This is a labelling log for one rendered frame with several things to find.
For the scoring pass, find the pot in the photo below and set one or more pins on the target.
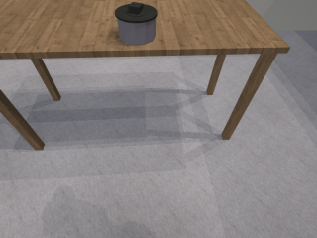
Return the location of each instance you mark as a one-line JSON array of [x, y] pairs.
[[137, 33]]

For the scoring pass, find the knob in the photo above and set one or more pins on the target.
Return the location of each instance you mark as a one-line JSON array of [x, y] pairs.
[[136, 7]]

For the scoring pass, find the lid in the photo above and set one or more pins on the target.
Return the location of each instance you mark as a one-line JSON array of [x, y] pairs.
[[148, 13]]

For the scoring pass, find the table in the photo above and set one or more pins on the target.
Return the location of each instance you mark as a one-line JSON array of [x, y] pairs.
[[65, 29]]

